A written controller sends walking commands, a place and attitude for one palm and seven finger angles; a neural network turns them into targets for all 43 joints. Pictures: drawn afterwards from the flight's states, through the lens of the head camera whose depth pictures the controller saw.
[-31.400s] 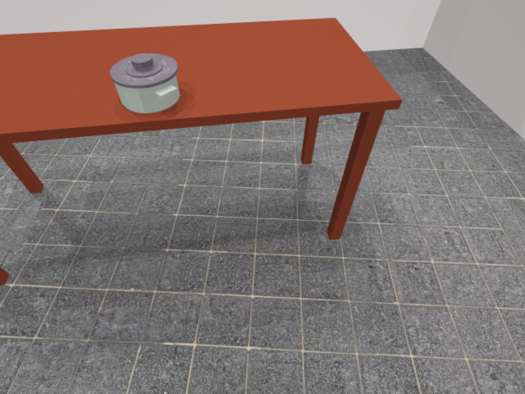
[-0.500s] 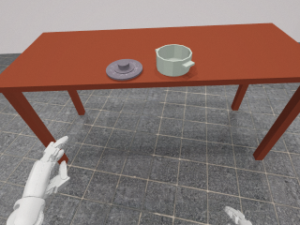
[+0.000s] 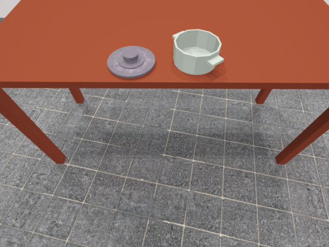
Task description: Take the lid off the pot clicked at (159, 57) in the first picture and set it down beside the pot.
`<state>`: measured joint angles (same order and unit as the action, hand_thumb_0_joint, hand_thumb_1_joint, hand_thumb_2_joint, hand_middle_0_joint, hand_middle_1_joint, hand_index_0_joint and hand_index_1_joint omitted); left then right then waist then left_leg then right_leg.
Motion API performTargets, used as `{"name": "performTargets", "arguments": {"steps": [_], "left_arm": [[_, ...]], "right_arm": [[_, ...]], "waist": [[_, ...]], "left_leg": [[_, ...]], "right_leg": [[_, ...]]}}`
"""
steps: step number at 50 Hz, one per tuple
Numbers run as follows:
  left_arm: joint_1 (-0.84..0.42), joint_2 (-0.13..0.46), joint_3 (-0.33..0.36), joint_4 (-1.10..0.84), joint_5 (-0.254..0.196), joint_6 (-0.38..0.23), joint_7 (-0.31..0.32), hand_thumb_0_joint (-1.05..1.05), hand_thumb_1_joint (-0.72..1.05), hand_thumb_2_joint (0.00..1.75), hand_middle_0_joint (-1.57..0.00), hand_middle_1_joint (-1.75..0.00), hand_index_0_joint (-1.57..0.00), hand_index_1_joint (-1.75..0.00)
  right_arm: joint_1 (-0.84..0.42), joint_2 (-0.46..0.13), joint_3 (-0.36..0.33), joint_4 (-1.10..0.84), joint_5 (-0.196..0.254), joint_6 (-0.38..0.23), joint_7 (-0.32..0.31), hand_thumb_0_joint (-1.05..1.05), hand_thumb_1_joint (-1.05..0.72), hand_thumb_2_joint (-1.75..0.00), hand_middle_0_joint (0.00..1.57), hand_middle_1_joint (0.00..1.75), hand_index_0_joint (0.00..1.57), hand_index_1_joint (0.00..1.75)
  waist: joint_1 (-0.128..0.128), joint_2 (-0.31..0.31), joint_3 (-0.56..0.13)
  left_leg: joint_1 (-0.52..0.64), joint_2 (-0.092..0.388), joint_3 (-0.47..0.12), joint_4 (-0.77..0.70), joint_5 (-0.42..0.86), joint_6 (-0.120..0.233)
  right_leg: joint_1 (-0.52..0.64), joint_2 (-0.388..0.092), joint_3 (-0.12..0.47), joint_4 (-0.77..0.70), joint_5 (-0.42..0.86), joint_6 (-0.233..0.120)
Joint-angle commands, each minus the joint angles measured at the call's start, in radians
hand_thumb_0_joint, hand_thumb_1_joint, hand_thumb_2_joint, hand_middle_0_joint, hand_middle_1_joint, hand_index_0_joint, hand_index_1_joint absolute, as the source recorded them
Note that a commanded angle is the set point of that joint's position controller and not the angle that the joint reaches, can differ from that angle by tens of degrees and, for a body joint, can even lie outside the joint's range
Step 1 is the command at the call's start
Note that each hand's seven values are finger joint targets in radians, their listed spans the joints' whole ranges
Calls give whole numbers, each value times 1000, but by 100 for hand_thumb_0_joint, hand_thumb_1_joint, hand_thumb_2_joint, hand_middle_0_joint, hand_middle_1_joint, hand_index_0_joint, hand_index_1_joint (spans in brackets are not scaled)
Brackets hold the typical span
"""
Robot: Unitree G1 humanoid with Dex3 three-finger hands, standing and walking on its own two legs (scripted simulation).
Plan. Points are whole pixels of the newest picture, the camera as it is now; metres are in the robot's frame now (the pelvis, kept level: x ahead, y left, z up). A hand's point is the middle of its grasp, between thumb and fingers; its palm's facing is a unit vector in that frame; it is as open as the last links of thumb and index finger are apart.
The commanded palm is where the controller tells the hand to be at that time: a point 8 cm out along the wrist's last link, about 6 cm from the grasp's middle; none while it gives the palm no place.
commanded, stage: let the arm hang, fingers relaxed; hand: left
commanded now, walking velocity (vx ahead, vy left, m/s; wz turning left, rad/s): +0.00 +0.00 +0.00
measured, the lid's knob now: (130, 55) +0.70 +0.16 +0.03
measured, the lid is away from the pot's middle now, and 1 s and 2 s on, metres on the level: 0.23 0.23 0.23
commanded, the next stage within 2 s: look to check the result in 0.56 s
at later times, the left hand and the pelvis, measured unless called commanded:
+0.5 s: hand out of the picture +0.09 +0.19 -0.17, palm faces +0.00 -0.98 -0.20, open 7.3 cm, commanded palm none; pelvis +0.01 +0.02 +0.00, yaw -1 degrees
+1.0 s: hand out of the picture +0.00 +0.19 -0.17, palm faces +0.00 -0.98 -0.20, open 7.3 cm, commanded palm none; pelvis -0.01 +0.02 +0.01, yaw -2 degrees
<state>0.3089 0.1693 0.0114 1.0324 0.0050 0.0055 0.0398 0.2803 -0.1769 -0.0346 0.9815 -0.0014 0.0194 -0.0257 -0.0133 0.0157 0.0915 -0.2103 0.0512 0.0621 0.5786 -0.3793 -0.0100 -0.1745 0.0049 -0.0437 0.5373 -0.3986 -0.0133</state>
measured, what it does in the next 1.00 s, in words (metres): stands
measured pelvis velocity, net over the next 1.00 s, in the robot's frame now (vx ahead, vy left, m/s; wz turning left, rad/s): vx -0.01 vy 0.02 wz -0.03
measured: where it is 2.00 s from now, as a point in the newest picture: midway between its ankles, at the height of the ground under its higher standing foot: outside the picture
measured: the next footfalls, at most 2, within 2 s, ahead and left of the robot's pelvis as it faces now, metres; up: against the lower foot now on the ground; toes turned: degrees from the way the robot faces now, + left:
none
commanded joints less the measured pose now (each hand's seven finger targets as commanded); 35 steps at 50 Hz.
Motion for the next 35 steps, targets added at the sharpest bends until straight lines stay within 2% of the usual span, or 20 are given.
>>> {"name": "performTargets", "arguments": {"steps": [1,2,3,5,6,7,10,13,14,19,22,24,26,29,34,35], "left_arm": [[15,80,26,-39,-2,-15,7,0,90,90,-20,-30,-20,-30],[15,83,31,-33,-3,-15,7,0,90,90,-20,-30,-20,-30],[28,90,36,-22,-4,-17,8,0,90,90,-20,-30,-20,-30],[34,106,40,-12,0,-18,14,0,90,90,-20,-30,-20,-30],[32,98,40,-7,0,-18,16,0,90,90,-20,-30,-20,-30],[15,97,39,-7,0,-16,16,0,90,90,-20,-30,-20,-30],[-24,95,40,-25,3,-9,14,0,90,90,-20,-30,-20,-30],[-41,84,42,-36,1,-7,12,0,90,90,-20,-30,-20,-30],[-41,88,45,-38,0,-8,11,0,90,90,-20,-30,-20,-30],[-58,90,49,-42,-2,-6,11,0,90,90,-20,-30,-20,-30],[-67,81,48,-43,-1,-2,10,0,90,90,-20,-30,-20,-30],[-63,72,47,-39,-2,-2,10,0,90,90,-20,-30,-20,-30],[-64,69,46,-38,-1,-1,9,0,90,90,-20,-30,-20,-30],[-53,69,43,-27,-2,-4,10,0,90,90,-20,-30,-20,-30],[-46,64,38,-13,-2,-6,12,0,90,90,-20,-30,-20,-30],[-44,63,37,-11,-1,-5,12,0,90,90,-20,-30,-20,-30]], "right_arm": [[132,-94,-25,6,-4,-13,-24,0,-90,-90,20,30,20,30],[123,-87,-25,6,-4,-10,-26,0,-90,-90,20,30,20,30],[105,-79,-27,1,-3,-10,-26,0,-90,-90,20,30,20,30],[81,-60,-29,-3,1,-8,-23,0,-90,-90,20,30,20,30],[67,-58,-30,0,-1,-7,-22,0,-90,-90,20,30,20,30],[68,-53,-29,3,-2,-5,-22,0,-90,-90,20,30,20,30],[71,-48,-30,19,-6,-5,-21,0,-90,-90,20,30,20,30],[86,-63,-30,25,-12,-8,-25,0,-90,-90,20,30,20,30],[87,-68,-31,26,-12,-9,-27,0,-90,-90,20,30,20,30],[89,-65,-31,29,-9,-9,-30,0,-90,-90,20,30,20,30],[98,-60,-29,37,-11,-9,-31,0,-90,-90,20,30,20,30],[104,-62,-28,43,-12,-11,-32,0,-90,-90,20,30,20,30],[111,-55,-27,47,-10,-10,-32,0,-90,-90,20,30,20,30],[112,-48,-26,51,-9,-11,-32,0,-90,-90,20,30,20,30],[122,-37,-23,63,-7,-12,-30,0,-90,-90,20,30,20,30],[119,-32,-23,67,-5,-10,-28,0,-90,-90,20,30,20,30]], "waist": [[-20,75,-128],[-16,51,-128],[-6,16,-139],[-1,-91,-126],[-2,-98,-116],[-7,-93,-105],[-11,-25,-58],[-13,12,-85],[-9,13,-95],[-9,4,-103],[-11,14,-73],[-10,25,-80],[-11,26,-67],[-10,2,-73],[-12,-20,-52],[-10,-18,-38]], "left_leg": [[226,117,-52,-31,856,78],[207,101,-37,-21,847,68],[181,80,-12,-1,785,55],[92,48,7,-2,590,36],[79,42,15,-13,533,32],[76,41,14,-34,497,31],[112,51,1,-64,541,43],[165,75,-18,-77,649,53],[173,72,-12,-65,689,51],[167,68,-12,-74,671,49],[166,73,-22,-98,660,52],[181,78,-27,-105,680,57],[173,79,-30,-117,646,59],[167,71,-25,-117,611,57],[155,67,-26,-139,541,57],[149,67,-28,-144,497,59]], "right_leg": [[-33,-61,19,-16,484,-10],[1,-65,25,-21,539,-14],[44,-81,40,-29,650,-18],[118,-111,68,-34,825,-27],[130,-124,80,-37,885,-29],[126,-125,80,-40,874,-29],[57,-104,67,-44,727,-21],[43,-86,52,-46,606,-22],[53,-87,47,-43,635,-22],[75,-93,51,-48,649,-22],[53,-86,45,-52,586,-22],[48,-82,41,-55,552,-20],[42,-80,40,-65,508,-18],[61,-87,50,-84,540,-20],[52,-87,58,-104,519,-20],[40,-85,61,-113,479,-20]]}}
